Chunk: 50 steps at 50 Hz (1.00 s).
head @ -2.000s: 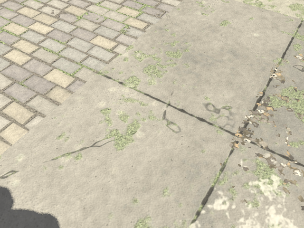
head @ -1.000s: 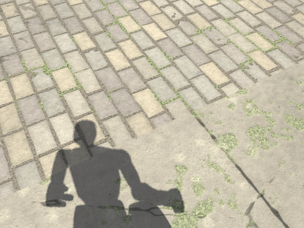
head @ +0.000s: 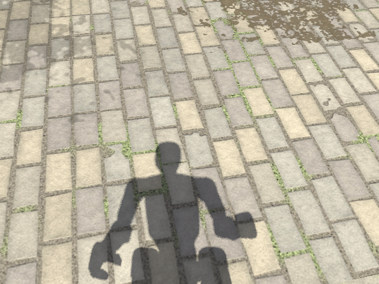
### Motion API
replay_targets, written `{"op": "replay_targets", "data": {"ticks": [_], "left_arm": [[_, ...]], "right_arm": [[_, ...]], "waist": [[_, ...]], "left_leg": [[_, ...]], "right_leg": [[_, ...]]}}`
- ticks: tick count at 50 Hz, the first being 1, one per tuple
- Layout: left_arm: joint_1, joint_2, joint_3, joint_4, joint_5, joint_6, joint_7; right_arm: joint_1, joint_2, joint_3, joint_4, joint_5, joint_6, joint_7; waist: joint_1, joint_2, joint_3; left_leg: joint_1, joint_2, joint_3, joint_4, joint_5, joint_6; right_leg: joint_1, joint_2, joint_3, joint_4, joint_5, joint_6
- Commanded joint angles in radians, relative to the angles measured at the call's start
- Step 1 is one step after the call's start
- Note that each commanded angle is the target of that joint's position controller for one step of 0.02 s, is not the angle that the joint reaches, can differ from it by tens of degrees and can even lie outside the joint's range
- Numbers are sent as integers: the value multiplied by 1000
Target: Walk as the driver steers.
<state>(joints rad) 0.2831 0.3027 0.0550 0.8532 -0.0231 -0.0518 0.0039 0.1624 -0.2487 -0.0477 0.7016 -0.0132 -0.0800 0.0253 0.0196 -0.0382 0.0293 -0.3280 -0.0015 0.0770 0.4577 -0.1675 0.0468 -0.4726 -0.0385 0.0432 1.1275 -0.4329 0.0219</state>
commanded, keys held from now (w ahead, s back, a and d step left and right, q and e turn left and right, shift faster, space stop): e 1.00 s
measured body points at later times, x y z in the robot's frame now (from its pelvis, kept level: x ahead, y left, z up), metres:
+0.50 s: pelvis +0.10 -0.04 +0.00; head +0.15 -0.07 +0.44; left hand +0.33 +0.19 -0.09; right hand +0.18 -0.35 -0.12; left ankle +0.09 +0.11 -0.66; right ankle +0.13 -0.13 -0.74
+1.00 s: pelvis +0.12 +0.00 +0.00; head +0.16 +0.01 +0.45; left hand +0.41 +0.17 -0.10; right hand +0.08 -0.30 -0.09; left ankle +0.19 +0.10 -0.74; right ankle +0.03 -0.11 -0.65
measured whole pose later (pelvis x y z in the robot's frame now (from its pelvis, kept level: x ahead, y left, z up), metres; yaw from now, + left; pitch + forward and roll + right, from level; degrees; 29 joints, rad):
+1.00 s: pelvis +0.12 +0.00 +0.00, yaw -35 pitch +2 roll -1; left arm 0.21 0.35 0.11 0.63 -0.02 0.07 0.02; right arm 0.17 -0.25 -0.06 0.72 -0.02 0.00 -0.04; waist -0.01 -0.05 0.03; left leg -0.25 0.03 0.05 0.44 -0.23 0.01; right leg -0.56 0.03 0.08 1.13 -0.38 0.09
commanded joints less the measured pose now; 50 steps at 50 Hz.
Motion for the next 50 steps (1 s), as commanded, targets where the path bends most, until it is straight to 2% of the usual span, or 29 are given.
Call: {"op": "replay_targets", "data": {"ticks": [1, 4, 8, 14, 16, 17, 18, 19, 20, 21, 22, 23, 24, 25, 27, 31, 35, 36, 38, 39, 40, 41, 42, 43, 44, 45, 47, 48, 50], "left_arm": [[81, 56, 26, -45, 2, 31, 11], [18, 37, 26, -91, 13, 48, 13], [-82, 22, 21, -146, 15, 53, -11], [-168, 47, 37, -233, 13, 71, -44], [-138, 51, 45, -241, 10, 72, -49], [-81, 77, 58, -232, 14, 69, -43], [1, 178, 92, -225, 19, 66, -21], [19, 287, 110, -242, 33, 67, -2], [39, 228, 89, -255, 43, 55, -10], [-12, 194, 79, -264, 37, 45, -16], [-67, 163, 73, -264, 18, 42, -11], [-110, 137, 64, -273, 5, 47, -5], [-143, 134, 61, -281, 7, 54, 2], [-156, 142, 63, -290, 17, 59, 6], [-146, 156, 69, -294, 24, 62, 15], [-140, 173, 78, -300, 16, 72, 29], [-145, 168, 77, -311, 18, 83, 24], [-148, 167, 76, -314, 16, 85, 23], [-170, 160, 72, -323, 4, 95, 27], [-150, 137, 66, -324, 2, 97, 30], [-108, 76, 51, -325, 12, 97, 28], [-128, 118, 66, -363, 5, 83, 25], [-107, 193, 90, -335, 15, 77, 24], [-81, 205, 100, -307, 9, 83, 21], [-51, 177, 97, -278, 10, 95, 25], [-45, 154, 91, -276, 13, 104, 25], [-83, 113, 75, -296, 1, 109, 18], [-119, 99, 68, -312, -4, 107, 16], [-165, 84, 58, -338, -1, 105, 12]], "right_arm": [[-10, -114, -34, -30, -13, -23, -9], [-26, -136, -43, -9, -12, -16, -36], [-17, -161, -50, 14, -2, 15, -62], [4, -204, -69, 40, 27, 58, -60], [-11, -207, -71, 42, 43, 67, -63], [8, -196, -70, 52, 44, 68, -64], [46, -174, -65, 50, 21, 62, -61], [46, -107, -39, 2, -30, 53, -51], [5, -130, -40, 0, -15, 46, -39], [-49, -160, -49, -8, 20, 50, -35], [-57, -151, -48, -4, 23, 57, -42], [-65, -156, -52, 2, 10, 65, -54], [-57, -160, -55, 1, 5, 73, -59], [-43, -149, -53, 2, 5, 77, -60], [-25, -125, -47, 9, 10, 78, -63], [-52, -112, -38, 5, 12, 79, -60], [-58, -129, -45, -6, 20, 68, -44], [-49, -130, -47, -7, 21, 62, -40], [11, -130, -53, 9, 22, 51, -30], [47, -166, -66, 17, 13, 50, -31], [65, -238, -81, 8, -6, 58, -39], [34, -280, -89, 7, -41, 60, -34], [-33, -219, -74, -33, -39, 53, -39], [-87, -170, -62, -45, -24, 53, -46], [-111, -149, -54, -57, -9, 55, -51], [-112, -138, -50, -57, 5, 57, -57], [-75, -140, -46, -53, 1, 68, -68], [-45, -148, -49, -49, -3, 74, -72], [1, -174, -58, -40, -5, 82, -77]], "waist": [[26, 146, -114], [26, 136, -88], [-12, 126, -82], [-42, 133, -67], [-16, 130, -80], [11, 100, -112], [30, -40, -182], [-5, -292, -225], [51, -180, -372], [49, -95, -302], [19, -38, -232], [1, -5, -185], [-26, -24, -167], [-39, -46, -164], [-40, -69, -177], [-19, -94, -181], [-5, -133, -156], [-8, -140, -154], [-46, -136, -149], [-51, -96, -156], [-21, 115, -165], [-4, 361, -98], [2, 253, -83], [24, 192, -74], [30, 161, -69], [19, 161, -56], [-7, 172, -45], [-30, 185, -48], [-65, 203, -70]], "left_leg": [[146, 273, -145, -184, 658, 177], [139, 275, -57, -215, 629, 178], [175, 270, 26, -215, 531, 165], [285, 329, 23, -94, 491, 145], [297, 316, 44, 11, 521, 103], [265, 267, 83, 129, 536, 58], [116, 180, 128, 347, 358, -23], [-259, 10, 120, 677, -455, -115], [-317, -19, -113, 824, -555, -115], [-353, 12, -148, 850, -488, -100], [-370, 33, -152, 798, -407, -93], [-360, 46, -153, 735, -349, -96], [-301, 45, -150, 685, -305, -100], [-257, 26, -138, 647, -274, -106], [-216, 4, -136, 544, -248, -118], [-142, -16, -151, 380, -186, -127], [-84, -34, -158, 249, -191, -108], [-64, -38, -157, 200, -187, -99], [53, -41, -132, -2, -77, -70], [158, 34, -177, -77, -21, -38], [263, 264, -378, -132, 41, 46], [166, 413, -611, -192, 156, 203], [138, 407, -559, -185, 178, 226], [125, 341, -442, -161, 181, 178], [137, 281, -354, -146, 167, 140], [151, 267, -312, -141, 187, 138], [169, 234, -225, -150, 207, 145], [214, 238, -210, -150, 217, 153], [289, 267, -200, -141, 251, 169]], "right_leg": [[-66, -44, 27, 15, 105, 25], [-101, -51, 20, -101, 217, 36], [-66, -55, -22, -284, 334, 26], [-60, -29, -81, -433, 184, -26], [16, 6, -116, -557, 215, -61], [139, 39, -119, -662, 345, -91], [356, -50, 41, -690, 767, -153], [602, -303, 400, -647, 1209, -356], [621, -361, 502, -694, 1080, -451], [565, -312, 404, -715, 974, -406], [493, -252, 333, -723, 836, -339], [419, -219, 302, -744, 735, -300], [338, -189, 276, -763, 685, -284], [294, -166, 263, -774, 673, -278], [281, -149, 258, -776, 658, -277], [237, -127, 299, -780, 454, -257], [221, -116, 393, -778, 316, -238], [226, -113, 415, -769, 316, -231], [195, -77, 419, -723, 312, -192], [126, -34, 388, -667, 231, -147], [-18, 77, 248, -438, -31, -83], [-179, 176, 100, -227, -201, -36], [-167, 110, 138, -45, -148, -9], [-161, 105, 123, 26, -81, 5], [-163, 99, 104, 79, -30, 26], [-187, 91, 95, 127, 12, 45], [-191, 76, 39, 95, 59, 67], [-209, 63, 22, 40, 69, 76], [-204, 35, 6, -68, 57, 88]]}}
